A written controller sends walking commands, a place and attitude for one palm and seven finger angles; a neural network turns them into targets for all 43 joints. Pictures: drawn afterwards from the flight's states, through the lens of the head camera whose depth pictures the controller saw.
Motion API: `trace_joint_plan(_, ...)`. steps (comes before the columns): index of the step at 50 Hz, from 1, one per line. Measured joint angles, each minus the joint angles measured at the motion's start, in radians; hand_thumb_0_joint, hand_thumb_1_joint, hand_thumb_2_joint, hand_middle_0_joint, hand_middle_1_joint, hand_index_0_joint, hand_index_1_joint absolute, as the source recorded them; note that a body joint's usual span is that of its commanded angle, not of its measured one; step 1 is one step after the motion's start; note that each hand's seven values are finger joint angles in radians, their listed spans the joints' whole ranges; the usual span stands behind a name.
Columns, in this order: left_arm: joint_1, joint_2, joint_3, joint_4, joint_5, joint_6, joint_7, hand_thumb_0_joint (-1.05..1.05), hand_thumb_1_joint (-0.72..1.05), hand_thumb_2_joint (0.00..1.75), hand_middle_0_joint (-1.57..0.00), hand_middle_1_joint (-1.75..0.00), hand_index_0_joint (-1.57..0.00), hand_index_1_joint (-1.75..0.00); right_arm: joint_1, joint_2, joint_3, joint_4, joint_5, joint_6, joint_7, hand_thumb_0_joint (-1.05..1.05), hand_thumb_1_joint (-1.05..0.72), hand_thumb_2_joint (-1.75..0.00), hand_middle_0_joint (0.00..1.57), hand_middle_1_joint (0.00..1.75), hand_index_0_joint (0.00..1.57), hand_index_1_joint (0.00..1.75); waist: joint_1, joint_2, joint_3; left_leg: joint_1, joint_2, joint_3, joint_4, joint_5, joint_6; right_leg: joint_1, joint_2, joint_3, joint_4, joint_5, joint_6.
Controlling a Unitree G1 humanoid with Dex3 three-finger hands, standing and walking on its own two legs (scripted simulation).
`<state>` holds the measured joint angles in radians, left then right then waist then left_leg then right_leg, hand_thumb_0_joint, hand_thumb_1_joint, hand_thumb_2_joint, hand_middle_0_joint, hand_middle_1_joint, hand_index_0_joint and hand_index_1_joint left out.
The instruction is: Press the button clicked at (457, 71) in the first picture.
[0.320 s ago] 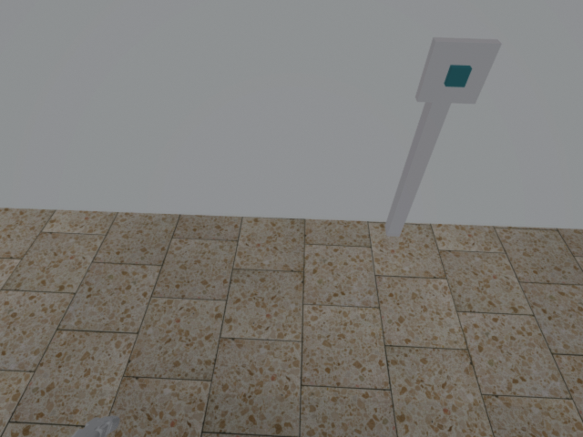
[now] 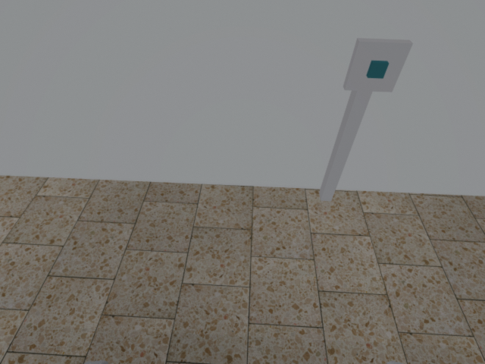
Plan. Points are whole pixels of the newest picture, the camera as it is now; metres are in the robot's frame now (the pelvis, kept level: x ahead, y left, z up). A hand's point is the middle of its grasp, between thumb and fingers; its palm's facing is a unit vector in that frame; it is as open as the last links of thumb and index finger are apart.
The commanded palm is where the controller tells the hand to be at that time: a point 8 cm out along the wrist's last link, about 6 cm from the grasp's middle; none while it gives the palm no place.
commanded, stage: stand and wait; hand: left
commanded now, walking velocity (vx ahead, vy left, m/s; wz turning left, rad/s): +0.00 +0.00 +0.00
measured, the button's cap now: (377, 69) +1.07 -0.42 +0.01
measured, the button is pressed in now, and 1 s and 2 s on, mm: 0 0 0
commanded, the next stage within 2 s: look at it before walking up in 0.56 s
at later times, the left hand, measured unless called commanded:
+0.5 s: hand out of the picture +0.06 +0.24 -0.15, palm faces -0.03 -0.94 -0.34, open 7.4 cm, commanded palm none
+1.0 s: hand out of the picture +0.07 +0.23 -0.15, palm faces -0.03 -0.94 -0.33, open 7.4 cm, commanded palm none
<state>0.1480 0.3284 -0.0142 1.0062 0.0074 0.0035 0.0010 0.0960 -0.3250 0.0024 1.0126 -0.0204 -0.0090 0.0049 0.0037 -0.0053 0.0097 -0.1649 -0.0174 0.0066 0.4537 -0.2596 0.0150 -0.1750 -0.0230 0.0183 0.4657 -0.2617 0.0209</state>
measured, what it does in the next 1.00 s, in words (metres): stands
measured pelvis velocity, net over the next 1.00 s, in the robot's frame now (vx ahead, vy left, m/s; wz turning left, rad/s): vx -0.01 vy -0.02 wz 0.00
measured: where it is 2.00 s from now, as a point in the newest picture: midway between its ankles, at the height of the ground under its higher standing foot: outside the picture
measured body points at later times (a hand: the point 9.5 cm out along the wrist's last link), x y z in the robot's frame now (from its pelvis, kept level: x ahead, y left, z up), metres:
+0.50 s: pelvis -0.02 -0.01 +0.00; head -0.01 -0.02 +0.45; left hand +0.06 +0.28 -0.12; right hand +0.05 -0.31 -0.13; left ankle -0.01 +0.11 -0.74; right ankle -0.01 -0.13 -0.74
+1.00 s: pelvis -0.01 -0.02 +0.01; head +0.00 -0.02 +0.46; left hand +0.07 +0.28 -0.13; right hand +0.07 -0.31 -0.13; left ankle -0.01 +0.11 -0.74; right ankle -0.01 -0.13 -0.74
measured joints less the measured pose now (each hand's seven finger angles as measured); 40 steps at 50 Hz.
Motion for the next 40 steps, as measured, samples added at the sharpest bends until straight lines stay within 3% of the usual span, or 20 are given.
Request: trace_joint_plan(40, -0.011, 0.005, 0.007, 0.072, -0.001, -0.010, -0.003, 0.01, 0.90, 0.90, -0.20, -0.30, -0.21, -0.30, 0.035, -0.013, 0.002, 0.101, 0.006, -0.001, 0.001, 0.01, -0.91, -0.89, 0.21, 0.30, 0.20, 0.29, -0.010, 0.008, 0.014, 0.011, 0.024, -0.008, -0.071, 0.055, -0.025, 0.009, 0.024, -0.009, -0.067, 0.053, -0.023)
